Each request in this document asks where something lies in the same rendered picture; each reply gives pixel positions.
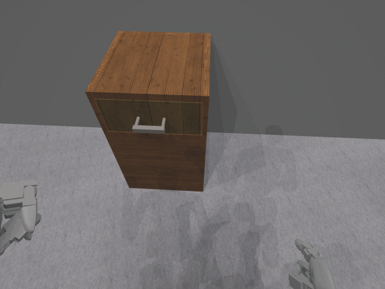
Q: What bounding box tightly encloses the right robot hand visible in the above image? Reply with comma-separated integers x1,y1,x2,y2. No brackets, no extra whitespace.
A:
289,239,336,289

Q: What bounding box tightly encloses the cabinet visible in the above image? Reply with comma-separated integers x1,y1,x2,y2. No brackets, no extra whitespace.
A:
85,31,211,191

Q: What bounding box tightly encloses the handle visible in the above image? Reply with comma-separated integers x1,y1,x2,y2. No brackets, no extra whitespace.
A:
132,117,166,134

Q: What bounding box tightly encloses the left robot hand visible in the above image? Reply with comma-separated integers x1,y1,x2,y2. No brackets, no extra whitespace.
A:
0,180,42,256

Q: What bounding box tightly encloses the drawer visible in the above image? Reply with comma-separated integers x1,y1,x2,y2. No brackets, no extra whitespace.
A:
95,98,202,135

